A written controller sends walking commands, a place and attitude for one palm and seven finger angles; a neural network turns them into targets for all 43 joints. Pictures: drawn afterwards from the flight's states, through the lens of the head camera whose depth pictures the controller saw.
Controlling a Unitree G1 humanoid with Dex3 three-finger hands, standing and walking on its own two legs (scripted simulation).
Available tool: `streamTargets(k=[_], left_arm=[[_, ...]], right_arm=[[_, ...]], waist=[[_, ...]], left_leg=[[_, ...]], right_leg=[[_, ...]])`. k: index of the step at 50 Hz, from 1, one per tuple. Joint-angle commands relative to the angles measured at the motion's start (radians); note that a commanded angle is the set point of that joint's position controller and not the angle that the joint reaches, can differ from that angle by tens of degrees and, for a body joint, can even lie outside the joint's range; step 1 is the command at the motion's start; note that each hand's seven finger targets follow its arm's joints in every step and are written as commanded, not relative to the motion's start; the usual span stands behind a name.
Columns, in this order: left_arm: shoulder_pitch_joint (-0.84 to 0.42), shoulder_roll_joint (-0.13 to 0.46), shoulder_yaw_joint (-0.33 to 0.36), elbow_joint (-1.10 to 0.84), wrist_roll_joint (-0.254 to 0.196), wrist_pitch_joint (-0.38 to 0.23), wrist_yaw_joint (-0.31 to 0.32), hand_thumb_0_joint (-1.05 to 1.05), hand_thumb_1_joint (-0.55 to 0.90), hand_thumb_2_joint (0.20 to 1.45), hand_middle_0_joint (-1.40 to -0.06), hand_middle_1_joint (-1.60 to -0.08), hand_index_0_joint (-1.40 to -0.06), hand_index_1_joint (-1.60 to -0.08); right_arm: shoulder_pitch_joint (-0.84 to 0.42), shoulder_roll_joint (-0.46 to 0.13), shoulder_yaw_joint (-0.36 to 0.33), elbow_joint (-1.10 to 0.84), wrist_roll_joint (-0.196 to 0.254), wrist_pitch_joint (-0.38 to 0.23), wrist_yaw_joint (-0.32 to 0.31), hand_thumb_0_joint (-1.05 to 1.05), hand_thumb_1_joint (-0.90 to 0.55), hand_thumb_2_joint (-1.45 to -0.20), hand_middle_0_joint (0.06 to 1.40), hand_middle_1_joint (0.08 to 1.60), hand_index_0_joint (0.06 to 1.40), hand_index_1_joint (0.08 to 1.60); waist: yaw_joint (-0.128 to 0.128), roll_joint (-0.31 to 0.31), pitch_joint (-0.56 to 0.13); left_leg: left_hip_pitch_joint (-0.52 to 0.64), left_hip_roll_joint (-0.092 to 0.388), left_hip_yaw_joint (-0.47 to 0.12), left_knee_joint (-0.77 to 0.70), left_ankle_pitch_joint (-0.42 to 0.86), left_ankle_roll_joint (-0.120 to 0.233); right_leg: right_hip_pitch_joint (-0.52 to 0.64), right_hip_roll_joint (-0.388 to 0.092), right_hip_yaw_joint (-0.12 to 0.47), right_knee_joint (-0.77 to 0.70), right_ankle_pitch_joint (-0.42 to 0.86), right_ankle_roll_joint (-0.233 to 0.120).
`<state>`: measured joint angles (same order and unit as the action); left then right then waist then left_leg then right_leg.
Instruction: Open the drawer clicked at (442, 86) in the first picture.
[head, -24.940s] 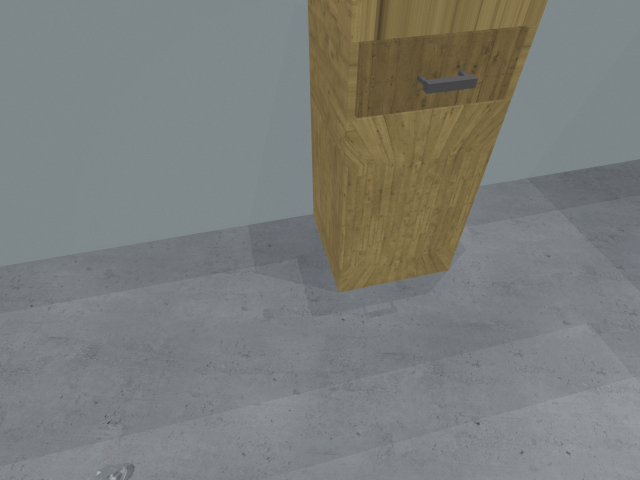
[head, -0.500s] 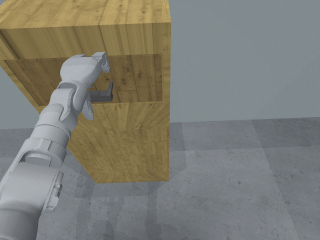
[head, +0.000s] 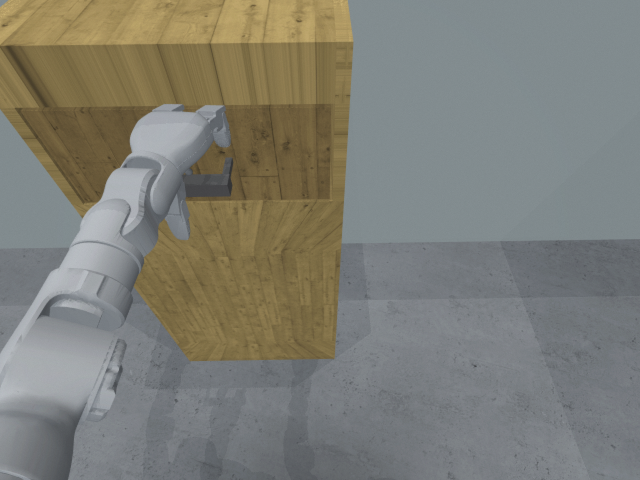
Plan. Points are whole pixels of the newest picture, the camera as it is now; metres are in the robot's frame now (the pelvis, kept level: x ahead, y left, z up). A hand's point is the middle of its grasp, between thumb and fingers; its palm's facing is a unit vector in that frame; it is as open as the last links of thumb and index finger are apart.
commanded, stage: re-aim the fingers above the handle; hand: left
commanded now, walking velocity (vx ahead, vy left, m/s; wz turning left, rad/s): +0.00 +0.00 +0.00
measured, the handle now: (189, 175) +0.52 +0.19 +0.08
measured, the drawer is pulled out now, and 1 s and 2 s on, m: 0.00 0.00 0.00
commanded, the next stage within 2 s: lower the fingers behind the handle in 0.64 s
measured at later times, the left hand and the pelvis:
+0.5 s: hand (180, 158) +0.48 +0.17 +0.14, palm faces -0.01 -0.01 -1.00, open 13.4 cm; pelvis -0.01 -0.01 +0.00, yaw -2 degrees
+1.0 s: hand (169, 171) +0.49 +0.20 +0.12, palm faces +0.01 -0.03 -1.00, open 13.6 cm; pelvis +0.01 +0.00 +0.00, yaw +0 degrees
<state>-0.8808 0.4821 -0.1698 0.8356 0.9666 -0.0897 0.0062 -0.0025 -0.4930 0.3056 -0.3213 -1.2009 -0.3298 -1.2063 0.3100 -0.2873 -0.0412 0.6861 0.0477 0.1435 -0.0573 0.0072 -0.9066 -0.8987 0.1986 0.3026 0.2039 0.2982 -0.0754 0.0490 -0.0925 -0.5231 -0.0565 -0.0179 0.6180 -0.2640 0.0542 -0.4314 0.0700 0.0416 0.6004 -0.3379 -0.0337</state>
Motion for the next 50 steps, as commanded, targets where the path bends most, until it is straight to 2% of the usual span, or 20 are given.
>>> streamTargets(k=[1,4,7,10,11,16,22,27,28,30,33,36,37,39,42,43,46,48,49,50], left_arm=[[-0.603,0.367,0.232,-0.174,0.024,0.041,0.155,0.000,-0.500,0.300,-0.300,-1.200,-0.300,-1.200],[-0.590,0.407,0.259,-0.112,0.056,0.117,0.199,0.000,-0.500,0.300,-0.300,-1.200,-0.300,-1.200],[-0.620,0.417,0.244,-0.080,0.075,0.182,0.212,0.000,-0.500,0.300,-0.300,-1.200,-0.300,-1.200],[-0.602,0.489,0.283,-0.051,0.084,0.215,0.203,0.000,-0.500,0.300,-0.300,-1.200,-0.300,-1.200],[-0.606,0.464,0.254,-0.036,0.087,0.226,0.196,0.000,-0.500,0.300,-0.300,-1.200,-0.300,-1.200],[-0.554,0.496,0.256,0.004,0.075,0.221,0.141,0.000,-0.500,0.300,-0.300,-1.200,-0.300,-1.200],[-0.484,0.474,0.241,0.043,0.061,0.167,0.088,0.000,-0.500,0.300,-0.300,-1.200,-0.300,-1.200],[-0.487,0.409,0.193,0.001,0.064,0.117,0.068,0.000,-0.500,0.300,-0.300,-1.200,-0.300,-1.200],[-0.485,0.411,0.201,-0.007,0.056,0.105,0.061,0.000,-0.500,0.300,-0.300,-1.200,-0.300,-1.200],[-0.487,0.381,0.173,-0.046,0.049,0.087,0.052,0.000,-0.500,0.300,-0.300,-1.200,-0.300,-1.200],[-0.554,0.242,0.070,-0.134,0.028,0.054,0.035,0.000,-0.500,0.300,-0.300,-1.200,-0.300,-1.200],[-0.583,0.245,0.084,-0.234,0.005,0.018,0.030,0.000,-0.500,0.300,-0.300,-1.200,-0.300,-1.200],[-0.595,0.208,0.057,-0.263,-0.005,0.008,0.028,0.000,-0.500,0.300,-0.300,-1.200,-0.300,-1.200],[-0.577,0.217,0.079,-0.232,-0.011,0.002,0.036,0.000,-0.500,0.300,-0.300,-1.200,-0.300,-1.200],[-0.529,0.252,0.137,-0.186,-0.003,0.025,0.075,0.000,-0.500,0.300,-0.300,-1.200,-0.300,-1.200],[-0.524,0.229,0.124,-0.195,-0.004,0.031,0.081,0.000,-0.500,0.300,-0.300,-1.200,-0.300,-1.200],[-0.512,0.148,0.074,-0.167,-0.001,0.062,0.100,0.000,-0.500,0.300,-0.300,-1.200,-0.300,-1.200],[-0.514,0.155,0.083,-0.147,0.001,0.079,0.110,0.000,-0.500,0.300,-0.300,-1.200,-0.300,-1.200],[-0.501,0.205,0.127,-0.136,0.012,0.090,0.119,0.000,-0.500,0.300,-0.300,-1.200,-0.300,-1.200],[-0.486,0.189,0.108,-0.119,0.022,0.102,0.121,0.000,-0.500,0.300,-0.300,-1.200,-0.300,-1.200]], right_arm=[[0.023,-0.118,-0.035,-0.081,-0.007,-0.027,0.002,0.000,-0.900,-0.900,0.200,0.300,0.200,0.300],[0.014,-0.117,-0.031,-0.080,-0.008,-0.021,0.008,0.000,-0.900,-0.900,0.200,0.300,0.200,0.300],[-0.004,-0.120,-0.025,-0.078,-0.003,-0.010,0.002,0.000,-0.900,-0.900,0.200,0.300,0.200,0.300],[-0.026,-0.120,-0.016,-0.082,0.004,-0.003,-0.013,0.000,-0.900,-0.900,0.200,0.300,0.200,0.300],[-0.035,-0.116,-0.011,-0.087,0.005,-0.001,-0.018,0.000,-0.900,-0.900,0.200,0.300,0.200,0.300],[-0.054,-0.115,0.005,-0.109,0.016,-0.003,-0.048,0.000,-0.900,-0.900,0.200,0.300,0.200,0.300],[-0.038,-0.118,0.005,-0.125,0.019,-0.015,-0.058,0.000,-0.900,-0.900,0.200,0.300,0.200,0.300],[-0.006,-0.125,-0.009,-0.124,0.015,-0.029,-0.048,0.000,-0.900,-0.900,0.200,0.300,0.200,0.300],[0.006,-0.126,-0.014,-0.124,0.014,-0.030,-0.045,0.000,-0.900,-0.900,0.200,0.300,0.200,0.300],[0.015,-0.129,-0.020,-0.123,0.016,-0.032,-0.041,0.000,-0.900,-0.900,0.200,0.300,0.200,0.300],[0.034,-0.120,-0.037,-0.114,0.014,-0.040,-0.028,0.000,-0.900,-0.900,0.200,0.300,0.200,0.300],[0.055,-0.124,-0.052,-0.097,0.005,-0.045,-0.021,0.000,-0.900,-0.900,0.200,0.300,0.200,0.300],[0.057,-0.120,-0.053,-0.095,0.003,-0.048,-0.020,0.000,-0.900,-0.900,0.200,0.300,0.200,0.300],[0.065,-0.123,-0.053,-0.076,0.002,-0.045,-0.013,0.000,-0.900,-0.900,0.200,0.300,0.200,0.300],[0.062,-0.127,-0.048,-0.067,-0.002,-0.035,0.003,0.000,-0.900,-0.900,0.200,0.300,0.200,0.300],[0.060,-0.126,-0.049,-0.072,-0.006,-0.034,0.006,0.000,-0.900,-0.900,0.200,0.300,0.200,0.300],[0.056,-0.122,-0.054,-0.066,-0.003,-0.026,0.021,0.000,-0.900,-0.900,0.200,0.300,0.200,0.300],[0.054,-0.126,-0.051,-0.067,-0.007,-0.021,0.024,0.000,-0.900,-0.900,0.200,0.300,0.200,0.300],[0.052,-0.127,-0.053,-0.067,-0.007,-0.016,0.025,0.000,-0.900,-0.900,0.200,0.300,0.200,0.300],[0.045,-0.124,-0.050,-0.072,-0.008,-0.012,0.026,0.000,-0.900,-0.900,0.200,0.300,0.200,0.300]], waist=[[0.014,0.017,-0.395],[0.031,-0.007,-0.437],[0.018,-0.033,-0.421],[0.032,-0.072,-0.417],[0.027,-0.062,-0.395],[0.029,-0.122,-0.338],[0.023,-0.107,-0.284],[0.000,-0.072,-0.293],[-0.001,-0.096,-0.317],[-0.008,-0.056,-0.323],[-0.046,-0.013,-0.330],[-0.041,0.062,-0.391],[-0.047,0.071,-0.408],[-0.049,0.031,-0.375],[-0.019,0.028,-0.370],[-0.015,0.018,-0.396],[-0.029,-0.017,-0.358],[-0.028,-0.043,-0.370],[-0.017,-0.053,-0.391],[-0.019,-0.057,-0.386]], left_leg=[[0.291,0.038,-0.005,-0.027,0.267,-0.008],[0.253,0.039,0.012,-0.022,0.316,-0.011],[0.226,0.039,0.027,-0.032,0.282,-0.008],[0.196,0.035,0.037,-0.044,0.248,-0.001],[0.184,0.033,0.040,-0.051,0.226,-0.001],[0.141,0.032,0.049,-0.074,0.146,0.003],[0.138,0.038,0.053,-0.080,0.107,0.002],[0.167,0.040,0.054,-0.061,0.127,0.006],[0.166,0.039,0.052,-0.054,0.148,0.007],[0.186,0.036,0.051,-0.048,0.149,0.008],[0.274,0.039,0.038,-0.028,0.198,0.012],[0.363,0.036,0.021,-0.009,0.266,0.011],[0.383,0.033,0.018,-0.002,0.289,0.010],[0.370,0.037,0.004,0.003,0.317,0.008],[0.343,0.037,-0.003,0.005,0.347,-0.002],[0.347,0.036,0.001,0.011,0.387,-0.002],[0.351,0.042,-0.009,0.018,0.391,-0.007],[0.339,0.041,-0.005,0.018,0.395,-0.005],[0.329,0.040,-0.002,0.023,0.390,-0.003],[0.315,0.035,0.003,0.026,0.377,-0.001]], right_leg=[[-0.019,-0.011,-0.021,-0.056,0.218,-0.017],[0.041,-0.012,-0.020,-0.043,0.283,-0.014],[0.060,-0.016,-0.016,-0.056,0.282,-0.005],[0.115,-0.024,-0.002,-0.072,0.288,0.003],[0.110,-0.026,-0.003,-0.078,0.272,0.004],[0.148,-0.043,0.016,-0.111,0.233,0.018],[0.115,-0.046,0.019,-0.125,0.185,0.018],[0.077,-0.045,0.024,-0.121,0.207,0.016],[0.104,-0.047,0.031,-0.121,0.232,0.016],[0.080,-0.043,0.030,-0.117,0.236,0.015],[0.008,-0.031,0.017,-0.116,0.239,0.006],[-0.023,-0.017,0.008,-0.099,0.272,-0.003],[-0.030,-0.015,0.004,-0.094,0.282,-0.004],[-0.053,-0.008,-0.008,-0.085,0.294,-0.005],[-0.061,-0.004,-0.024,-0.059,0.300,-0.014],[-0.040,-0.004,-0.023,-0.055,0.331,-0.016],[-0.093,0.000,-0.038,-0.046,0.309,-0.012],[-0.071,-0.003,-0.036,-0.048,0.322,-0.012],[-0.054,-0.004,-0.030,-0.041,0.333,-0.009],[-0.049,-0.005,-0.029,-0.038,0.337,-0.009]])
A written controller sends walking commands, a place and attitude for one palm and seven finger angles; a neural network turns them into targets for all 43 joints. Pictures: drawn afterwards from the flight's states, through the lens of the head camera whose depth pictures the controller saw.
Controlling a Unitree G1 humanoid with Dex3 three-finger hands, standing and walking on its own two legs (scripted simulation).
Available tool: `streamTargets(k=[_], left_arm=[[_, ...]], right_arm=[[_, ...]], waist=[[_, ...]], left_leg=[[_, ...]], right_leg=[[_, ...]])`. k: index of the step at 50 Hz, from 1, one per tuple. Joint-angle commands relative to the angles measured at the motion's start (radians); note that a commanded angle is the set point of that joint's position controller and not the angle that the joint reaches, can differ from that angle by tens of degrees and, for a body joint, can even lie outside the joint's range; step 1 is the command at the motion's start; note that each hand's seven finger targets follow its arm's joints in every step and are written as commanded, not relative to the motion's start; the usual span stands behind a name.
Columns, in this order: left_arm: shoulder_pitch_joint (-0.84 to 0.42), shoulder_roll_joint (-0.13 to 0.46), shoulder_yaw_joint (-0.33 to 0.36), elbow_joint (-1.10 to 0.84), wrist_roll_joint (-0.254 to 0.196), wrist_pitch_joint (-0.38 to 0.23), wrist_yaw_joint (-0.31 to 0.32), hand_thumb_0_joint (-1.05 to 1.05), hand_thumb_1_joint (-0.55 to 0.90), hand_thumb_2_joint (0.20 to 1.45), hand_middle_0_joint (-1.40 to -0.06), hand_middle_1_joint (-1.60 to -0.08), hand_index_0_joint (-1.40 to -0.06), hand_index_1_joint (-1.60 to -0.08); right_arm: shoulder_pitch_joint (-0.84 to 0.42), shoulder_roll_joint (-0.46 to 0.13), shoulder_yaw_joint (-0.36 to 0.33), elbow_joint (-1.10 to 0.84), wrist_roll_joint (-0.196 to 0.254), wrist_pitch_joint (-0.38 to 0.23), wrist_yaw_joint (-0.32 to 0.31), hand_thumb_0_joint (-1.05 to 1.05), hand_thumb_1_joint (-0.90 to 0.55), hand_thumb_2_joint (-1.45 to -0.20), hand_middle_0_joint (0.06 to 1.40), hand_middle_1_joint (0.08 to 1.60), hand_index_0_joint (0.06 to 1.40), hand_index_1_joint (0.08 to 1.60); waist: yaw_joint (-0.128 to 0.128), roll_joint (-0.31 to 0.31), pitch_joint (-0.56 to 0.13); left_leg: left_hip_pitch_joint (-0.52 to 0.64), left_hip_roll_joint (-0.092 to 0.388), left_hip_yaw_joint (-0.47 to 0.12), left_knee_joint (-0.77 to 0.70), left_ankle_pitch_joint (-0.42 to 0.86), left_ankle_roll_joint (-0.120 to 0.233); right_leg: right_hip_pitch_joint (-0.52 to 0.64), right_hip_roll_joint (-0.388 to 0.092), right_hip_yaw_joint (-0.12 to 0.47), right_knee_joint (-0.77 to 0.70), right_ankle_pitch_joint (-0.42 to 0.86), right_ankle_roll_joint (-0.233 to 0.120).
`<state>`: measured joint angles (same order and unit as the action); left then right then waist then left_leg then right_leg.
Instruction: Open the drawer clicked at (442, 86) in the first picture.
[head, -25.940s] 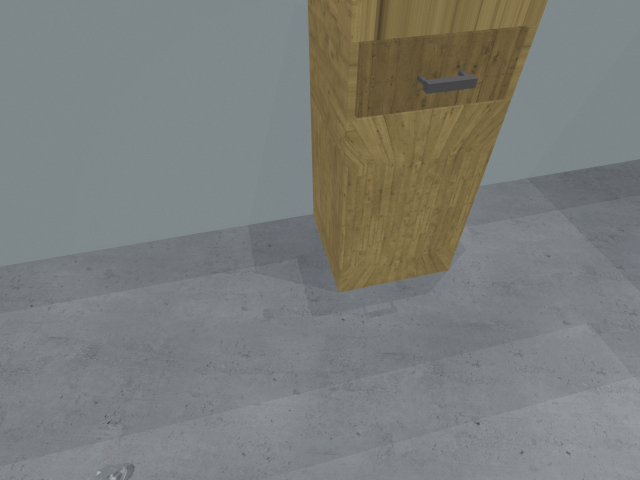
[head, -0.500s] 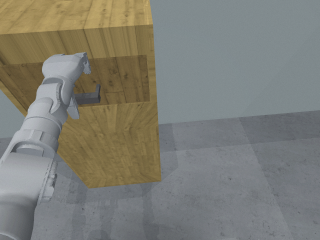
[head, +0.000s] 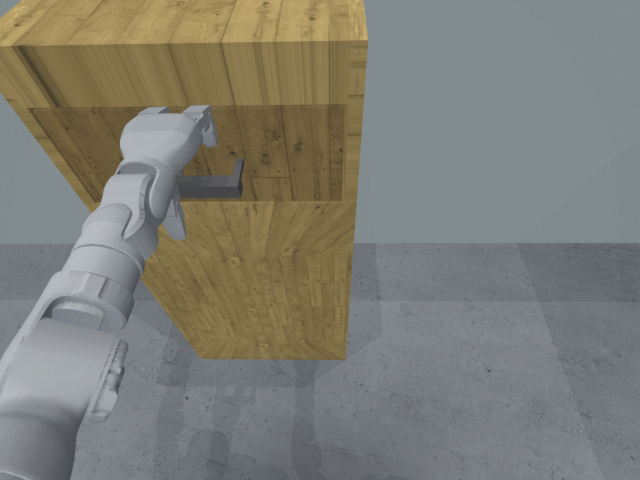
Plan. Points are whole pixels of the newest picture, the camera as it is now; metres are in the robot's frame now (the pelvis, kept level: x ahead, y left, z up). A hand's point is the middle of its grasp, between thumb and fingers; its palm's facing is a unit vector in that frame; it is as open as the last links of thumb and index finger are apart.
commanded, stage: lower the fingers behind the handle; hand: left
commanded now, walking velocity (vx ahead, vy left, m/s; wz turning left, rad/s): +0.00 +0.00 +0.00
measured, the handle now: (200, 176) +0.52 +0.18 +0.08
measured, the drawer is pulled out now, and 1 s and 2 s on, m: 0.00 0.00 0.00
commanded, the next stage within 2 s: close the thumb around the handle in 1.34 s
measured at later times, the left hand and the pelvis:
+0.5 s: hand (192, 193) +0.47 +0.18 +0.09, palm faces -0.03 -0.03 -1.00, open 13.8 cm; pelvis -0.02 +0.00 -0.01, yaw -1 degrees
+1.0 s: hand (195, 195) +0.47 +0.18 +0.08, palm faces +0.01 -0.01 -1.00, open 13.7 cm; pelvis -0.03 +0.00 -0.01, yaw -2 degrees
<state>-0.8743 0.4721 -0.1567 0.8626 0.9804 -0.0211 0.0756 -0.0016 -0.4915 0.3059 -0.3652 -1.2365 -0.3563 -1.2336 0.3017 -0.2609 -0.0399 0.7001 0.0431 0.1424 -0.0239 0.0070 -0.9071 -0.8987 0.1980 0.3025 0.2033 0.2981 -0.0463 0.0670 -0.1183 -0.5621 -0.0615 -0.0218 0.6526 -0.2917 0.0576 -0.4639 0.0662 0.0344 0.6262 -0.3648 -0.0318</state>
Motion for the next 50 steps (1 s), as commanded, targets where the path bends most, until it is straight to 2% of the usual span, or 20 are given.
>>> streamTargets(k=[1,2,5,7,11,13,16,17,22,23,26,29,32,34,36,38,40,45,49,50], left_arm=[[-0.474,0.182,0.086,-0.122,0.016,0.046,0.052,0.000,-0.500,0.300,-0.300,-1.200,-0.300,-1.200],[-0.490,0.148,0.055,-0.126,0.015,0.053,0.050,0.000,-0.500,0.300,-0.300,-1.200,-0.300,-1.200],[-0.461,0.225,0.108,-0.055,0.038,0.074,0.052,0.000,-0.500,0.300,-0.300,-1.200,-0.300,-1.200],[-0.490,0.169,0.056,-0.056,0.043,0.081,0.048,0.000,-0.500,0.300,-0.300,-1.200,-0.300,-1.200],[-0.462,0.168,0.054,-0.025,0.059,0.084,0.047,0.000,-0.500,0.300,-0.300,-1.200,-0.300,-1.200],[-0.441,0.139,0.038,-0.010,0.053,0.083,0.041,0.000,-0.500,0.300,-0.300,-1.200,-0.300,-1.200],[-0.445,0.199,0.067,0.040,0.061,0.091,0.042,0.000,-0.500,0.300,-0.300,-1.200,-0.300,-1.200],[-0.474,0.174,0.040,0.016,0.054,0.083,0.039,0.000,-0.500,0.300,-0.300,-1.200,-0.300,-1.200],[-0.561,0.248,0.119,-0.158,0.043,-0.041,0.078,0.000,-0.500,0.300,-0.300,-1.200,-0.300,-1.200],[-0.536,0.262,0.137,-0.135,0.048,-0.042,0.090,0.000,-0.500,0.300,-0.300,-1.200,-0.300,-1.200],[-0.469,0.207,0.118,-0.066,0.050,-0.016,0.135,0.000,-0.500,0.300,-0.300,-1.200,-0.300,-1.200],[-0.484,0.237,0.133,-0.042,0.067,0.017,0.172,0.000,-0.500,0.300,-0.300,-1.200,-0.300,-1.200],[-0.488,0.176,0.091,-0.016,0.069,0.057,0.186,0.000,-0.500,0.300,-0.300,-1.200,-0.300,-1.200],[-0.502,0.221,0.116,0.017,0.081,0.079,0.192,0.000,-0.500,0.300,-0.300,-1.200,-0.300,-1.200],[-0.486,0.195,0.094,0.037,0.086,0.100,0.188,0.000,-0.500,0.300,-0.300,-1.200,-0.300,-1.200],[-0.455,0.237,0.129,0.072,0.088,0.108,0.180,0.000,-0.500,0.300,-0.300,-1.200,-0.300,-1.200],[-0.424,0.229,0.112,0.113,0.093,0.120,0.167,0.000,-0.500,0.300,-0.300,-1.200,-0.300,-1.200],[-0.406,0.233,0.097,0.171,0.096,0.113,0.142,0.000,-0.500,0.300,-0.300,-1.200,-0.300,-1.200],[-0.416,0.256,0.107,0.152,0.096,0.084,0.131,0.000,-0.500,0.300,-0.300,-1.200,-0.300,-1.200],[-0.441,0.225,0.080,0.134,0.093,0.079,0.131,0.000,-0.500,0.300,-0.300,-1.200,-0.300,-1.200]], right_arm=[[0.051,-0.146,-0.049,-0.088,-0.002,-0.006,-0.008,0.000,-0.900,-0.900,0.200,0.300,0.200,0.300],[0.045,-0.144,-0.046,-0.090,-0.002,-0.004,-0.008,0.000,-0.900,-0.900,0.200,0.300,0.200,0.300],[0.039,-0.150,-0.039,-0.093,-0.002,0.009,-0.013,0.000,-0.900,-0.900,0.200,0.300,0.200,0.300],[0.034,-0.143,-0.036,-0.100,-0.002,0.011,-0.013,0.000,-0.900,-0.900,0.200,0.300,0.200,0.300],[0.033,-0.142,-0.036,-0.111,-0.005,0.021,-0.014,0.000,-0.900,-0.900,0.200,0.300,0.200,0.300],[0.040,-0.141,-0.037,-0.118,-0.007,0.023,-0.014,0.000,-0.900,-0.900,0.200,0.300,0.200,0.300],[0.045,-0.151,-0.030,-0.119,-0.003,0.025,-0.026,0.000,-0.900,-0.900,0.200,0.300,0.200,0.300],[0.045,-0.149,-0.030,-0.125,-0.002,0.020,-0.027,0.000,-0.900,-0.900,0.200,0.300,0.200,0.300],[0.082,-0.139,-0.054,-0.122,-0.015,-0.007,-0.038,0.000,-0.900,-0.900,0.200,0.300,0.200,0.300],[0.090,-0.141,-0.054,-0.118,-0.016,-0.008,-0.037,0.000,-0.900,-0.900,0.200,0.300,0.200,0.300],[0.095,-0.142,-0.052,-0.104,-0.013,-0.012,-0.025,0.000,-0.900,-0.900,0.200,0.300,0.200,0.300],[0.107,-0.150,-0.054,-0.093,-0.013,-0.013,-0.021,0.000,-0.900,-0.900,0.200,0.300,0.200,0.300],[0.116,-0.148,-0.058,-0.082,-0.013,-0.014,-0.013,0.000,-0.900,-0.900,0.200,0.300,0.200,0.300],[0.118,-0.155,-0.055,-0.071,-0.013,-0.010,-0.014,0.000,-0.900,-0.900,0.200,0.300,0.200,0.300],[0.116,-0.151,-0.052,-0.075,-0.012,-0.007,-0.015,0.000,-0.900,-0.900,0.200,0.300,0.200,0.300],[0.115,-0.155,-0.048,-0.076,-0.015,-0.005,-0.019,0.000,-0.900,-0.900,0.200,0.300,0.200,0.300],[0.107,-0.152,-0.040,-0.086,-0.010,0.001,-0.024,0.000,-0.900,-0.900,0.200,0.300,0.200,0.300],[0.103,-0.155,-0.030,-0.099,-0.005,-0.004,-0.037,0.000,-0.900,-0.900,0.200,0.300,0.200,0.300],[0.111,-0.155,-0.030,-0.111,-0.006,-0.008,-0.040,0.000,-0.900,-0.900,0.200,0.300,0.200,0.300],[0.113,-0.153,-0.030,-0.115,-0.007,-0.010,-0.039,0.000,-0.900,-0.900,0.200,0.300,0.200,0.300]], waist=[[-0.048,-0.100,-0.350],[-0.059,-0.095,-0.332],[-0.049,-0.115,-0.309],[-0.060,-0.091,-0.281],[-0.056,-0.058,-0.271],[-0.058,-0.083,-0.267],[-0.065,-0.111,-0.235],[-0.075,-0.091,-0.237],[-0.063,0.015,-0.426],[-0.059,-0.009,-0.431],[-0.051,-0.007,-0.338],[-0.060,-0.035,-0.353],[-0.068,-0.028,-0.346],[-0.074,-0.045,-0.346],[-0.072,-0.055,-0.344],[-0.061,-0.077,-0.348],[-0.066,-0.087,-0.303],[-0.085,-0.122,-0.226],[-0.080,-0.089,-0.255],[-0.087,-0.082,-0.261]], left_leg=[[0.343,0.041,0.005,-0.012,0.394,-0.005],[0.339,0.041,0.009,-0.012,0.382,-0.003],[0.295,0.041,0.009,-0.017,0.347,-0.004],[0.292,0.042,0.010,-0.022,0.306,-0.006],[0.286,0.046,0.007,-0.019,0.283,-0.010],[0.273,0.045,0.008,-0.020,0.265,-0.007],[0.214,0.045,0.009,-0.024,0.187,-0.004],[0.215,0.044,0.010,-0.023,0.171,-0.003],[0.323,0.045,0.003,0.016,0.243,-0.002],[0.308,0.046,-0.002,0.021,0.267,-0.004],[0.256,0.052,-0.008,0.011,0.226,-0.013],[0.231,0.051,-0.003,0.017,0.238,-0.009],[0.236,0.051,0.000,0.015,0.232,-0.012],[0.217,0.053,0.001,0.014,0.220,-0.009],[0.205,0.049,0.006,0.012,0.210,-0.008],[0.180,0.047,0.015,0.011,0.215,-0.005],[0.145,0.044,0.020,0.006,0.175,-0.003],[0.089,0.044,0.024,0.002,0.086,0.002],[0.086,0.044,0.026,0.014,0.088,0.001],[0.092,0.043,0.026,0.017,0.081,0.001]], right_leg=[[-0.017,-0.002,-0.027,-0.063,0.355,-0.010],[-0.032,-0.004,-0.026,-0.069,0.349,-0.008],[-0.022,-0.007,-0.024,-0.064,0.331,-0.008],[-0.056,-0.008,-0.027,-0.070,0.283,-0.008],[-0.085,-0.007,-0.030,-0.062,0.241,-0.013],[-0.077,-0.009,-0.029,-0.070,0.227,-0.013],[-0.089,-0.013,-0.021,-0.073,0.180,-0.007],[-0.100,-0.013,-0.018,-0.075,0.168,-0.006],[-0.082,-0.006,-0.007,-0.039,0.211,-0.012],[-0.074,-0.002,-0.011,-0.032,0.224,-0.014],[-0.146,0.007,-0.031,-0.027,0.169,-0.016],[-0.128,0.009,-0.023,-0.027,0.190,-0.015],[-0.139,0.012,-0.031,-0.029,0.186,-0.015],[-0.134,0.011,-0.025,-0.030,0.184,-0.011],[-0.125,0.010,-0.027,-0.033,0.182,-0.011],[-0.084,0.007,-0.019,-0.038,0.206,-0.011],[-0.094,0.004,-0.018,-0.042,0.186,-0.006],[-0.126,-0.004,-0.009,-0.058,0.119,0.001],[-0.130,-0.007,-0.003,-0.044,0.119,0.000],[-0.139,-0.006,-0.004,-0.043,0.113,0.002]])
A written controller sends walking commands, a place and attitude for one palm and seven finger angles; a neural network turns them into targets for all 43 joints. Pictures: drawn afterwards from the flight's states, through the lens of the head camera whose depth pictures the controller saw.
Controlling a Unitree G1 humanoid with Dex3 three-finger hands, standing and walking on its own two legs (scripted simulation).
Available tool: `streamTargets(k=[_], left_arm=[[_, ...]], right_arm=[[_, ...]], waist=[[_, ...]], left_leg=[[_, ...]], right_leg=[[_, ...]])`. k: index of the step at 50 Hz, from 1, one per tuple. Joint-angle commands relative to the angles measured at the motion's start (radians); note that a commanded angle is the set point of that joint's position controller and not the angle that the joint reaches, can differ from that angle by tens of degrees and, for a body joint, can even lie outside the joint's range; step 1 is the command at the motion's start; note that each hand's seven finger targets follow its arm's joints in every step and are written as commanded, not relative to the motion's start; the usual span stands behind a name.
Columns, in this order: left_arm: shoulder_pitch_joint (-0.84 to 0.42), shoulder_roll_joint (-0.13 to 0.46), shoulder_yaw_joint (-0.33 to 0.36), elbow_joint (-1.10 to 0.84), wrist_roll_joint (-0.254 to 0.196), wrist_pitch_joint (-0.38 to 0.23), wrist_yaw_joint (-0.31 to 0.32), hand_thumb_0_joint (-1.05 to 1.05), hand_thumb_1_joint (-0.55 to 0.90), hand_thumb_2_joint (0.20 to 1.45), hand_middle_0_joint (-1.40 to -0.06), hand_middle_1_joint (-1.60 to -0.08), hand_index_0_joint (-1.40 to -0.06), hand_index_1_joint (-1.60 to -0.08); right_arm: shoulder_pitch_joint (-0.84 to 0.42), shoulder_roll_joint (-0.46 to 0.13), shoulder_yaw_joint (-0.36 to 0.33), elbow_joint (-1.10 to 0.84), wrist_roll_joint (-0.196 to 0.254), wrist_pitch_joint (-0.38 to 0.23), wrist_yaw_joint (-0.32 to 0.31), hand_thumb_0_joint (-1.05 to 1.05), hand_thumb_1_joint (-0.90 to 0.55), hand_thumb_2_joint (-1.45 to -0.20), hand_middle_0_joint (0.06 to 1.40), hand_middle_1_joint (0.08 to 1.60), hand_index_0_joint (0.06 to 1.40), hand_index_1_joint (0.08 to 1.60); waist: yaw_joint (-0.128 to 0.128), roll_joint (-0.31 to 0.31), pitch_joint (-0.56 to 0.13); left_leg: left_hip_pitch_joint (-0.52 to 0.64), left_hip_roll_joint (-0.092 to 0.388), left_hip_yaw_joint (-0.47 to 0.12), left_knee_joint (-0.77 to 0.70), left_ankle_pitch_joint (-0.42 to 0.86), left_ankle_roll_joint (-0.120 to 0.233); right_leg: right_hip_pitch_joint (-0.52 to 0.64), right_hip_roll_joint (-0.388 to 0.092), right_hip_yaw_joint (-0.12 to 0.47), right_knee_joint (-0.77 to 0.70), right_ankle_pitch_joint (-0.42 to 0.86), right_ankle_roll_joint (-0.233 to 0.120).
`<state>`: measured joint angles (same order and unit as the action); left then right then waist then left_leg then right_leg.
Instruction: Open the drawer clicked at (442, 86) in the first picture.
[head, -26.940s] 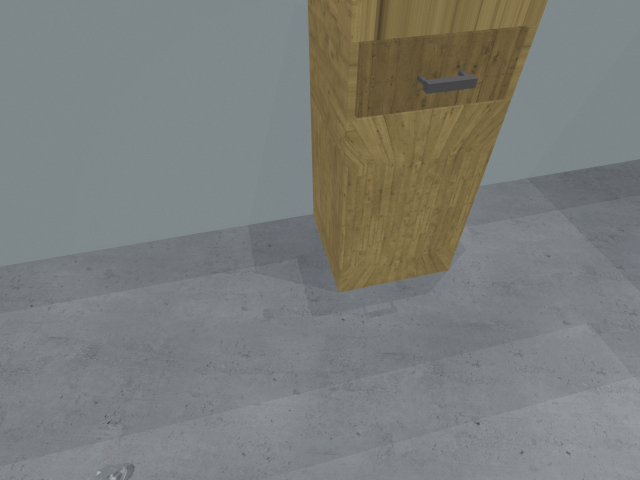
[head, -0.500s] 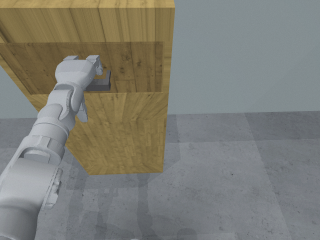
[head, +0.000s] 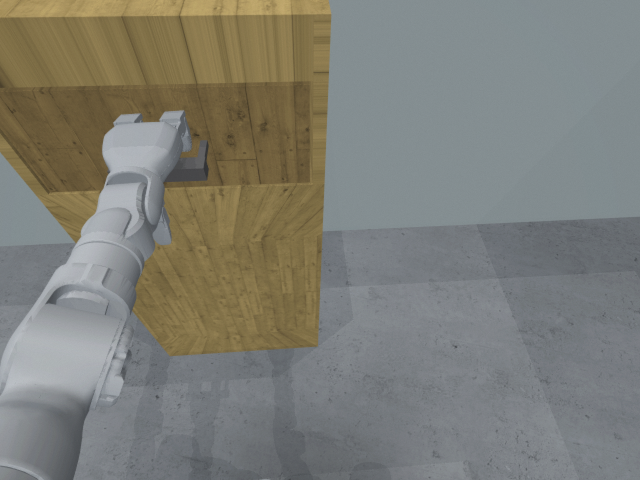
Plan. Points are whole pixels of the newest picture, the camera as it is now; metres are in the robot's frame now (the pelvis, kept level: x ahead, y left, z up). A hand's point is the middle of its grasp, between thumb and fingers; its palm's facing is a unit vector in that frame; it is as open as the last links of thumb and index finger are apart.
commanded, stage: lower the fingers behind the handle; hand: left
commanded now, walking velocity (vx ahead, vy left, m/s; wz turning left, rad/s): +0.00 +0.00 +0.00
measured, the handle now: (162, 159) +0.54 +0.20 +0.09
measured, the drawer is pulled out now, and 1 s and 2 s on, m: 0.00 0.00 0.01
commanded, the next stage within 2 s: close the thumb around the handle in 0.34 s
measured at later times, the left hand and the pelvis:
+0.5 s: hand (160, 190) +0.50 +0.20 +0.07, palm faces +0.01 -0.03 -1.00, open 13.4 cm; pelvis +0.01 +0.00 +0.00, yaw +0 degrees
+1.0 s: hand (159, 189) +0.50 +0.20 +0.07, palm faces +0.01 -0.01 -1.00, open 6.4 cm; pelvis +0.01 +0.00 +0.00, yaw +1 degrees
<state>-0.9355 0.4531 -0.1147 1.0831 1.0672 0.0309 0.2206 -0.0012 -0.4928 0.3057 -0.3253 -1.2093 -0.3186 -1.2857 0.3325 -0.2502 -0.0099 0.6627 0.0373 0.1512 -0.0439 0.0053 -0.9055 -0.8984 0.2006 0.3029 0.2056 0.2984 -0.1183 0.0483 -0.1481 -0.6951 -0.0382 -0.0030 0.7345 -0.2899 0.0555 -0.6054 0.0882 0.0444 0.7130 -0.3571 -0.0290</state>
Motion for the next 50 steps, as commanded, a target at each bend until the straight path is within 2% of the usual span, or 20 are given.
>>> streamTargets(k=[1,2,3,4,6,9,12,13,17,19,22,23,28,29,33,37,39,41,47,50], left_arm=[[-0.370,0.261,0.058,-0.087,0.008,0.023,-0.011,0.000,-0.500,0.300,-0.300,-1.200,-0.300,-1.200],[-0.366,0.243,0.040,-0.089,0.006,0.022,-0.011,0.000,-0.500,0.300,-0.300,-1.200,-0.300,-1.200],[-0.383,0.268,0.067,-0.099,0.003,0.013,-0.011,0.000,-0.500,0.300,-0.300,-1.200,-0.300,-1.200],[-0.423,0.239,0.035,-0.145,-0.007,-0.003,-0.013,0.000,-0.500,0.300,-0.300,-1.200,-0.300,-1.200],[-0.479,0.264,0.056,-0.224,-0.016,-0.044,-0.006,0.000,-0.500,0.300,-0.300,-1.200,-0.300,-1.200],[-0.483,0.328,0.124,-0.293,-0.015,-0.083,0.023,0.000,-0.500,0.300,-0.300,-1.200,-0.300,-1.200],[-0.431,0.243,0.062,-0.199,-0.006,-0.049,0.043,0.000,-0.500,0.300,-0.300,-1.200,-0.300,-1.200],[-0.454,0.248,0.072,-0.208,-0.009,-0.048,0.049,0.000,-0.500,0.300,-0.300,-1.200,-0.300,-1.200],[-0.460,0.275,0.092,-0.212,-0.003,-0.012,0.075,0.000,-0.500,0.300,-0.300,-1.200,-0.300,-1.200],[-0.480,0.245,0.068,-0.196,-0.008,0.005,0.074,0.000,-0.500,0.300,-0.300,-1.200,-0.300,-1.200],[-0.451,0.265,0.086,-0.178,-0.007,0.027,0.072,0.000,-0.500,0.300,-0.300,-1.200,-0.300,-1.200],[-0.473,0.286,0.099,-0.180,-0.007,0.026,0.068,0.000,-0.444,0.324,-0.304,-1.206,-0.304,-1.206],[-0.467,0.245,0.067,-0.167,-0.006,0.023,0.053,0.000,-0.164,0.444,-0.324,-1.236,-0.324,-1.236],[-0.477,0.251,0.066,-0.181,-0.001,0.017,0.053,0.000,-0.108,0.468,-0.328,-1.242,-0.328,-1.242],[-0.460,0.222,0.059,-0.211,-0.001,-0.002,0.046,0.000,0.116,0.564,-0.344,-1.266,-0.344,-1.266],[-0.440,0.190,0.037,-0.201,-0.008,-0.006,0.047,0.000,0.340,0.660,-0.360,-1.290,-0.360,-1.290],[-0.461,0.194,0.036,-0.208,-0.009,-0.009,0.049,0.000,0.452,0.708,-0.368,-1.302,-0.368,-1.302],[-0.448,0.225,0.064,-0.208,-0.006,-0.004,0.054,0.000,0.564,0.756,-0.376,-1.314,-0.376,-1.314],[-0.470,0.163,0.016,-0.206,-0.007,0.015,0.058,0.000,0.900,0.900,-0.400,-1.350,-0.400,-1.350],[-0.485,0.187,0.028,-0.184,-0.005,0.029,0.057,0.000,0.900,0.900,-0.400,-1.350,-0.400,-1.350]], right_arm=[[0.084,-0.161,-0.062,-0.078,-0.002,-0.020,-0.019,0.000,-0.900,-0.900,0.200,0.300,0.200,0.300],[0.083,-0.161,-0.061,-0.083,-0.001,-0.021,-0.018,0.000,-0.900,-0.900,0.200,0.300,0.200,0.300],[0.089,-0.164,-0.063,-0.081,-0.003,-0.022,-0.018,0.000,-0.900,-0.900,0.200,0.300,0.200,0.300],[0.087,-0.162,-0.065,-0.087,-0.002,-0.028,-0.021,0.000,-0.900,-0.900,0.200,0.300,0.200,0.300],[0.095,-0.160,-0.074,-0.082,-0.005,-0.039,-0.026,0.000,-0.900,-0.900,0.200,0.300,0.200,0.300],[0.108,-0.157,-0.079,-0.075,-0.011,-0.045,-0.027,0.000,-0.900,-0.900,0.200,0.300,0.200,0.300],[0.112,-0.155,-0.077,-0.052,-0.008,-0.044,-0.020,0.000,-0.900,-0.900,0.200,0.300,0.200,0.300],[0.113,-0.159,-0.080,-0.044,-0.010,-0.045,-0.017,0.000,-0.900,-0.900,0.200,0.300,0.200,0.300],[0.117,-0.162,-0.081,-0.038,-0.009,-0.037,-0.011,0.000,-0.900,-0.900,0.200,0.300,0.200,0.300],[0.118,-0.162,-0.081,-0.030,-0.009,-0.034,-0.008,0.000,-0.900,-0.900,0.200,0.300,0.200,0.300],[0.110,-0.161,-0.078,-0.034,-0.009,-0.027,-0.009,0.000,-0.900,-0.900,0.200,0.300,0.200,0.300],[0.109,-0.164,-0.077,-0.031,-0.010,-0.026,-0.010,0.000,-0.900,-0.900,0.200,0.300,0.200,0.300],[0.094,-0.158,-0.073,-0.044,-0.007,-0.025,-0.014,0.000,-0.900,-0.900,0.200,0.300,0.200,0.300],[0.096,-0.160,-0.073,-0.046,-0.007,-0.026,-0.015,0.000,-0.900,-0.900,0.200,0.300,0.200,0.300],[0.098,-0.155,-0.078,-0.053,-0.012,-0.030,-0.014,0.000,-0.900,-0.900,0.200,0.300,0.200,0.300],[0.091,-0.154,-0.078,-0.057,-0.010,-0.033,-0.014,0.000,-0.900,-0.900,0.200,0.300,0.200,0.300],[0.093,-0.157,-0.080,-0.052,-0.010,-0.036,-0.013,0.000,-0.900,-0.900,0.200,0.300,0.200,0.300],[0.098,-0.161,-0.080,-0.052,-0.011,-0.036,-0.013,0.000,-0.900,-0.900,0.200,0.300,0.200,0.300],[0.101,-0.157,-0.085,-0.039,-0.010,-0.035,-0.008,0.000,-0.900,-0.900,0.200,0.300,0.200,0.300],[0.105,-0.163,-0.083,-0.030,-0.011,-0.032,-0.008,0.000,-0.900,-0.900,0.200,0.300,0.200,0.300]], waist=[[-0.007,-0.053,-0.239],[-0.010,-0.048,-0.234],[-0.012,-0.066,-0.251],[-0.024,-0.052,-0.270],[-0.028,-0.026,-0.325],[-0.004,0.031,-0.422],[-0.021,0.006,-0.310],[-0.028,-0.006,-0.315],[-0.013,0.014,-0.352],[-0.028,0.005,-0.338],[-0.016,-0.003,-0.346],[-0.021,-0.027,-0.349],[-0.025,-0.031,-0.310],[-0.022,-0.001,-0.309],[-0.013,0.001,-0.351],[-0.020,-0.009,-0.305],[-0.028,-0.022,-0.309],[-0.013,-0.011,-0.331],[-0.028,0.009,-0.320],[-0.035,0.000,-0.309]], left_leg=[[0.230,0.021,0.006,-0.062,0.082,0.002],[0.230,0.020,0.006,-0.060,0.075,0.002],[0.235,0.023,-0.001,-0.057,0.085,0.003],[0.247,0.022,0.002,-0.052,0.079,0.006],[0.283,0.022,-0.002,-0.038,0.100,0.008],[0.333,0.021,-0.012,-0.018,0.181,0.005],[0.293,0.024,-0.017,-0.024,0.157,-0.001],[0.301,0.027,-0.018,-0.022,0.175,-0.001],[0.319,0.025,-0.019,-0.026,0.208,-0.005],[0.329,0.026,-0.020,-0.026,0.220,-0.003],[0.322,0.022,-0.012,-0.032,0.223,-0.002],[0.318,0.024,-0.013,-0.032,0.233,0.000],[0.319,0.024,-0.016,-0.046,0.192,0.000],[0.329,0.026,-0.019,-0.052,0.187,-0.003],[0.367,0.030,-0.024,-0.044,0.220,-0.006],[0.354,0.030,-0.025,-0.047,0.180,-0.005],[0.353,0.030,-0.026,-0.044,0.181,-0.002],[0.357,0.030,-0.026,-0.044,0.200,-0.005],[0.375,0.030,-0.029,-0.041,0.195,-0.008],[0.363,0.030,-0.031,-0.043,0.188,-0.008]], right_leg=[[0.001,-0.028,-0.016,-0.125,0.102,-0.003],[-0.008,-0.027,-0.015,-0.127,0.094,-0.003],[0.000,-0.025,-0.017,-0.123,0.101,-0.004],[-0.006,-0.027,-0.012,-0.124,0.101,0.001],[0.002,-0.026,-0.005,-0.118,0.121,0.000],[0.021,-0.019,-0.008,-0.088,0.180,-0.008],[-0.048,-0.013,-0.027,-0.095,0.142,-0.008],[-0.046,-0.013,-0.027,-0.099,0.153,-0.009],[-0.027,-0.010,-0.032,-0.089,0.177,-0.012],[-0.037,-0.009,-0.033,-0.096,0.186,-0.010],[-0.001,-0.010,-0.032,-0.100,0.199,-0.010],[0.013,-0.012,-0.030,-0.104,0.216,-0.009],[-0.005,-0.013,-0.033,-0.113,0.169,-0.010],[-0.020,-0.014,-0.035,-0.108,0.160,-0.010],[-0.017,-0.012,-0.040,-0.100,0.172,-0.015],[-0.044,-0.012,-0.039,-0.106,0.143,-0.012],[-0.044,-0.012,-0.034,-0.107,0.148,-0.010],[-0.031,-0.012,-0.037,-0.099,0.160,-0.013],[-0.066,-0.011,-0.041,-0.101,0.147,-0.014],[-0.065,-0.011,-0.040,-0.104,0.147,-0.013]])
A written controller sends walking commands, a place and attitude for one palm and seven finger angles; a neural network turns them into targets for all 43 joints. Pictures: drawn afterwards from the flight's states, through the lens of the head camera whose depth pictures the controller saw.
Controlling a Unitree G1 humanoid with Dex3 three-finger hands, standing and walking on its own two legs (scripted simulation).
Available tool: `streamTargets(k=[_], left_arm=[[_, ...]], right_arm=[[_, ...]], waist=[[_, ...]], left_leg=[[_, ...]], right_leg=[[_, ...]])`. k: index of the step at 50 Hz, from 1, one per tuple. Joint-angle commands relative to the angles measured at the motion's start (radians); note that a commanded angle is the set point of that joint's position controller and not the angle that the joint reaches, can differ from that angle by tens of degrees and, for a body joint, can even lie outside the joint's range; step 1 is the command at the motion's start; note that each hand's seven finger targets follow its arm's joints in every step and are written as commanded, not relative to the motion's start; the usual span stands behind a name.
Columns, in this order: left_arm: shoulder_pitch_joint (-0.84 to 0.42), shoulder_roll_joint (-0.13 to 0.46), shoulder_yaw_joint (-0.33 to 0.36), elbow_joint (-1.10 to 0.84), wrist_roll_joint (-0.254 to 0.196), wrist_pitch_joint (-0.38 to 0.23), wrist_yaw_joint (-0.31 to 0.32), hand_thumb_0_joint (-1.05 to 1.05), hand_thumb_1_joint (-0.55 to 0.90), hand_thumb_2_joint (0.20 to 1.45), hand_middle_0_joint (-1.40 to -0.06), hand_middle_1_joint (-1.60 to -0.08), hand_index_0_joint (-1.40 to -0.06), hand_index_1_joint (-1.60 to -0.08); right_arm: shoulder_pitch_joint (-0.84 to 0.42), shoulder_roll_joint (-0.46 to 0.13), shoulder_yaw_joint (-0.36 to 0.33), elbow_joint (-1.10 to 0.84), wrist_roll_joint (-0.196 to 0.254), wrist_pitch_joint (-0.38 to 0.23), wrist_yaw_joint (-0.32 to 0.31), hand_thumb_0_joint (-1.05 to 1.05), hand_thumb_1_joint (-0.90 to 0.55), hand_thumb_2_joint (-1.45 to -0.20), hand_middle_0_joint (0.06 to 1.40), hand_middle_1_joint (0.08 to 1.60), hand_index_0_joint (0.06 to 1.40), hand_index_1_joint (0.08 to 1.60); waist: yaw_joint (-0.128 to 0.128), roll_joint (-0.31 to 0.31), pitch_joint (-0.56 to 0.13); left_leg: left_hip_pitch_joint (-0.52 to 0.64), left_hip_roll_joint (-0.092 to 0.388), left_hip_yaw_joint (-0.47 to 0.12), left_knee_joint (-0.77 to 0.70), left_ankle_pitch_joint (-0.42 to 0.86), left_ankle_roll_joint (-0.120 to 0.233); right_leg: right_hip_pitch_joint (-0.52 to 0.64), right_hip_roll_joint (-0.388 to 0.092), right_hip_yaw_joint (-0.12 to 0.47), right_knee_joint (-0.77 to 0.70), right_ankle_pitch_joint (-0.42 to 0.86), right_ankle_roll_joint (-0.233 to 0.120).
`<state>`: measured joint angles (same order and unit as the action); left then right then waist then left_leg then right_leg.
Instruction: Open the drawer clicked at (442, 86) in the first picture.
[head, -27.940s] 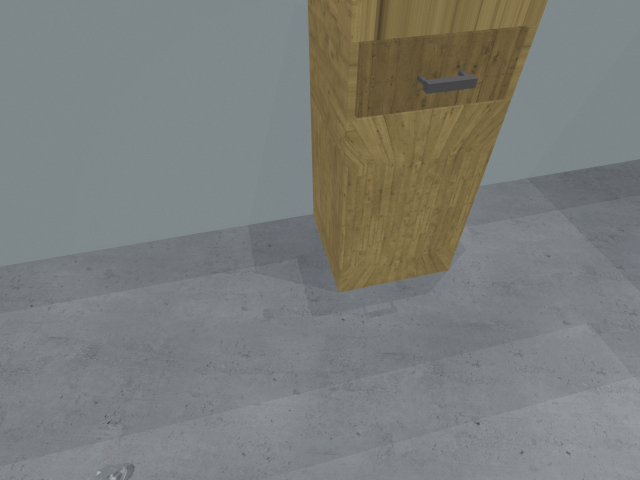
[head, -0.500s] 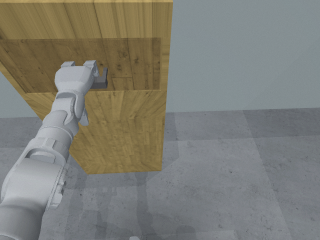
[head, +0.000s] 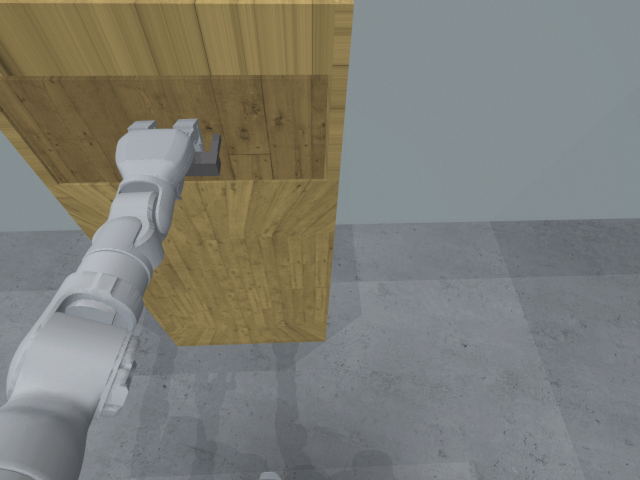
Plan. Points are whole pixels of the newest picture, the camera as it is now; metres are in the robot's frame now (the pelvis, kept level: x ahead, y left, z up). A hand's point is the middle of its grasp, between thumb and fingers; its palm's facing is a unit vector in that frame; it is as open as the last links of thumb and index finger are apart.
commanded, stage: close the thumb around the handle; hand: left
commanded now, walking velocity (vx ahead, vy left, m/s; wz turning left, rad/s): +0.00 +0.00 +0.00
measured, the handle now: (174, 152) +0.53 +0.19 +0.10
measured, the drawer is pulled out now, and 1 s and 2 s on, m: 0.00 0.01 0.16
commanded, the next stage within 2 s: pull the drawer open in 0.14 s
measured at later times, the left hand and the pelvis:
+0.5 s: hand (172, 187) +0.49 +0.19 +0.07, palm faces -0.02 -0.02 -1.00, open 5.8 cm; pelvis +0.01 +0.00 +0.00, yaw -1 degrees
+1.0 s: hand (169, 194) +0.47 +0.19 +0.07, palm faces -0.04 -0.01 -1.00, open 5.4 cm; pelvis +0.03 -0.01 +0.01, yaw +0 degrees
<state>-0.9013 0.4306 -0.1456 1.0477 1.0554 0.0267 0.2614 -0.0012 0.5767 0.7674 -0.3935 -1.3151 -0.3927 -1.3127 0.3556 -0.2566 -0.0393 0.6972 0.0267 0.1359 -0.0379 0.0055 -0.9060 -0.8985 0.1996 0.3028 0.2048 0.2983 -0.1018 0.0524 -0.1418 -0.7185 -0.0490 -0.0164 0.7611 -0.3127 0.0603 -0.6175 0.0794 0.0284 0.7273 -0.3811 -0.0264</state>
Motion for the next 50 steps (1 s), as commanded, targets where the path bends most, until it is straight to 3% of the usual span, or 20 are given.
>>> streamTargets(k=[1,4,9,10,13,15,21,23,27,28,30,31,35,36,38,39,41,44,48,50], left_arm=[[-0.521,0.220,0.066,-0.156,0.008,0.034,0.015,0.000,0.900,0.900,-0.400,-1.350,-0.400,-1.350],[-0.534,0.175,0.032,-0.175,0.001,0.032,0.008,0.000,0.900,0.900,-0.400,-1.350,-0.400,-1.350],[-0.555,0.229,0.062,-0.171,0.000,0.025,0.006,0.000,0.900,0.900,-0.400,-1.350,-0.400,-1.350],[-0.532,0.237,0.074,-0.172,0.003,0.023,0.008,0.000,0.900,0.900,-0.400,-1.350,-0.400,-1.350],[-0.542,0.187,0.044,-0.203,-0.001,0.010,0.003,0.000,0.900,0.900,-0.400,-1.350,-0.400,-1.350],[-0.448,0.240,0.097,-0.176,-0.002,0.012,0.004,0.000,0.900,0.900,-0.400,-1.350,-0.400,-1.350],[-0.322,0.189,0.075,-0.230,-0.018,-0.005,-0.012,0.000,0.900,0.900,-0.400,-1.350,-0.400,-1.350],[-0.283,0.222,0.105,-0.244,-0.018,-0.010,-0.016,0.000,0.900,0.900,-0.400,-1.350,-0.400,-1.350],[-0.171,0.204,0.107,-0.301,-0.026,-0.015,-0.028,0.000,0.900,0.900,-0.400,-1.350,-0.400,-1.350],[-0.141,0.194,0.111,-0.314,-0.032,-0.018,-0.031,0.000,0.900,0.900,-0.400,-1.350,-0.400,-1.350],[-0.064,0.194,0.121,-0.378,-0.036,-0.021,-0.034,0.000,0.900,0.900,-0.400,-1.350,-0.400,-1.350],[-0.048,0.155,0.089,-0.418,-0.042,-0.017,-0.037,0.000,0.900,0.900,-0.400,-1.350,-0.400,-1.350],[0.110,0.197,0.140,-0.533,-0.055,0.007,-0.043,0.000,0.900,0.900,-0.400,-1.350,-0.400,-1.350],[-0.036,0.172,0.091,-0.522,-0.053,0.014,-0.043,0.000,0.900,0.900,-0.400,-1.350,-0.400,-1.350],[-0.252,0.216,0.097,-0.464,-0.035,0.019,-0.033,0.000,0.900,0.900,-0.400,-1.350,-0.400,-1.350],[-0.215,0.225,0.110,-0.427,-0.023,0.028,-0.030,0.000,0.900,0.900,-0.400,-1.350,-0.400,-1.350],[-0.225,0.241,0.121,-0.430,-0.011,0.035,-0.026,0.000,0.900,0.900,-0.400,-1.350,-0.400,-1.350],[-0.278,0.200,0.091,-0.447,-0.026,0.020,-0.034,0.000,0.900,0.900,-0.400,-1.350,-0.400,-1.350],[-0.283,0.218,0.109,-0.408,-0.042,-0.005,-0.044,0.000,0.900,0.900,-0.400,-1.350,-0.400,-1.350],[-0.286,0.195,0.094,-0.407,-0.045,-0.021,-0.043,0.000,0.900,0.900,-0.400,-1.350,-0.400,-1.350]], right_arm=[[0.083,-0.156,-0.053,-0.065,-0.001,-0.016,-0.015,0.000,-0.900,-0.900,0.200,0.300,0.200,0.300],[0.079,-0.150,-0.055,-0.068,-0.001,-0.017,-0.012,0.000,-0.900,-0.900,0.200,0.300,0.200,0.300],[0.076,-0.153,-0.049,-0.068,0.001,-0.020,-0.020,0.000,-0.900,-0.900,0.200,0.300,0.200,0.300],[0.076,-0.152,-0.050,-0.070,0.001,-0.019,-0.021,0.000,-0.900,-0.900,0.200,0.300,0.200,0.300],[0.076,-0.146,-0.054,-0.070,-0.003,-0.024,-0.018,0.000,-0.900,-0.900,0.200,0.300,0.200,0.300],[0.067,-0.149,-0.050,-0.078,-0.001,-0.018,-0.018,0.000,-0.900,-0.900,0.200,0.300,0.200,0.300],[0.038,-0.141,-0.050,-0.106,0.002,-0.012,-0.014,0.000,-0.900,-0.900,0.200,0.300,0.200,0.300],[0.025,-0.146,-0.048,-0.110,0.003,-0.007,-0.014,0.000,-0.900,-0.900,0.200,0.300,0.200,0.300],[0.005,-0.142,-0.051,-0.130,0.007,0.003,-0.011,0.000,-0.900,-0.900,0.200,0.300,0.200,0.300],[0.000,-0.142,-0.054,-0.135,0.006,0.004,-0.009,0.000,-0.900,-0.900,0.200,0.300,0.200,0.300],[-0.012,-0.140,-0.057,-0.148,0.008,0.008,-0.004,0.000,-0.900,-0.900,0.200,0.300,0.200,0.300],[-0.023,-0.139,-0.058,-0.154,0.009,0.011,0.002,0.000,-0.900,-0.900,0.200,0.300,0.200,0.300],[-0.056,-0.141,-0.061,-0.171,0.012,0.021,0.013,0.000,-0.900,-0.900,0.200,0.300,0.200,0.300],[-0.051,-0.145,-0.055,-0.150,0.013,0.025,0.010,0.000,-0.900,-0.900,0.200,0.300,0.200,0.300],[-0.027,-0.148,-0.058,-0.108,0.012,0.024,0.002,0.000,-0.900,-0.900,0.200,0.300,0.200,0.300],[-0.025,-0.144,-0.059,-0.108,0.013,0.025,0.001,0.000,-0.900,-0.900,0.200,0.300,0.200,0.300],[-0.030,-0.143,-0.058,-0.107,0.007,0.028,-0.005,0.000,-0.900,-0.900,0.200,0.300,0.200,0.300],[-0.026,-0.135,-0.060,-0.101,0.002,0.029,-0.004,0.000,-0.900,-0.900,0.200,0.300,0.200,0.300],[-0.033,-0.136,-0.056,-0.105,-0.001,0.031,-0.008,0.000,-0.900,-0.900,0.200,0.300,0.200,0.300],[-0.040,-0.132,-0.057,-0.109,-0.001,0.027,-0.010,0.000,-0.900,-0.900,0.200,0.300,0.200,0.300]], waist=[[-0.044,-0.010,-0.336],[-0.051,0.006,-0.346],[-0.058,-0.009,-0.332],[-0.047,-0.011,-0.338],[-0.052,0.012,-0.368],[-0.021,0.011,-0.357],[0.009,-0.007,-0.352],[0.021,-0.019,-0.354],[0.047,-0.036,-0.350],[0.050,-0.061,-0.356],[0.073,-0.030,-0.369],[0.068,-0.021,-0.372],[0.097,-0.040,-0.382],[0.044,-0.055,-0.328],[-0.007,-0.079,-0.249],[0.016,-0.058,-0.271],[0.027,-0.029,-0.337],[0.019,0.011,-0.404],[0.019,-0.050,-0.398],[0.015,-0.053,-0.385]], left_leg=[[0.383,0.040,-0.015,-0.069,0.221,-0.012],[0.402,0.038,-0.011,-0.065,0.232,-0.010],[0.372,0.035,-0.010,-0.071,0.194,-0.005],[0.378,0.035,-0.012,-0.070,0.205,-0.006],[0.419,0.038,-0.013,-0.062,0.248,-0.010],[0.399,0.035,-0.004,-0.065,0.248,-0.009],[0.396,0.034,0.008,-0.074,0.276,-0.008],[0.389,0.036,0.010,-0.077,0.306,-0.008],[0.398,0.036,0.017,-0.083,0.349,-0.008],[0.406,0.038,0.016,-0.082,0.380,-0.006],[0.434,0.039,0.018,-0.079,0.452,-0.008],[0.458,0.042,0.017,-0.076,0.494,-0.010],[0.482,0.046,0.015,-0.072,0.629,-0.011],[0.470,0.045,0.011,-0.071,0.585,-0.012],[0.433,0.044,0.013,-0.071,0.490,-0.008],[0.438,0.037,0.011,-0.075,0.492,-0.009],[0.478,0.032,0.014,-0.065,0.518,-0.012],[0.521,0.030,0.017,-0.049,0.566,-0.015],[0.480,0.024,0.017,-0.046,0.528,-0.009],[0.469,0.019,0.020,-0.044,0.501,-0.005]], right_leg=[[-0.034,-0.003,-0.022,-0.115,0.182,-0.016],[-0.033,-0.003,-0.020,-0.120,0.192,-0.015],[-0.017,-0.006,-0.014,-0.126,0.179,-0.012],[-0.014,-0.004,-0.017,-0.120,0.183,-0.014],[-0.020,-0.003,-0.021,-0.117,0.203,-0.017],[0.009,-0.002,-0.018,-0.117,0.215,-0.018],[0.060,-0.002,-0.020,-0.118,0.255,-0.019],[0.090,-0.003,-0.014,-0.118,0.285,-0.021],[0.123,-0.003,-0.014,-0.114,0.332,-0.020],[0.141,-0.003,-0.014,-0.116,0.354,-0.021],[0.155,-0.001,-0.012,-0.105,0.402,-0.023],[0.149,-0.001,-0.014,-0.107,0.419,-0.021],[0.206,-0.005,-0.004,-0.106,0.516,-0.016],[0.164,-0.006,-0.011,-0.111,0.502,-0.011],[0.114,-0.009,-0.012,-0.125,0.458,-0.008],[0.120,-0.007,-0.010,-0.118,0.449,-0.012],[0.131,-0.010,-0.006,-0.109,0.466,-0.017],[0.138,-0.016,-0.004,-0.102,0.503,-0.015],[0.171,-0.019,0.000,-0.102,0.518,-0.012],[0.163,-0.021,0.004,-0.104,0.523,-0.009]])
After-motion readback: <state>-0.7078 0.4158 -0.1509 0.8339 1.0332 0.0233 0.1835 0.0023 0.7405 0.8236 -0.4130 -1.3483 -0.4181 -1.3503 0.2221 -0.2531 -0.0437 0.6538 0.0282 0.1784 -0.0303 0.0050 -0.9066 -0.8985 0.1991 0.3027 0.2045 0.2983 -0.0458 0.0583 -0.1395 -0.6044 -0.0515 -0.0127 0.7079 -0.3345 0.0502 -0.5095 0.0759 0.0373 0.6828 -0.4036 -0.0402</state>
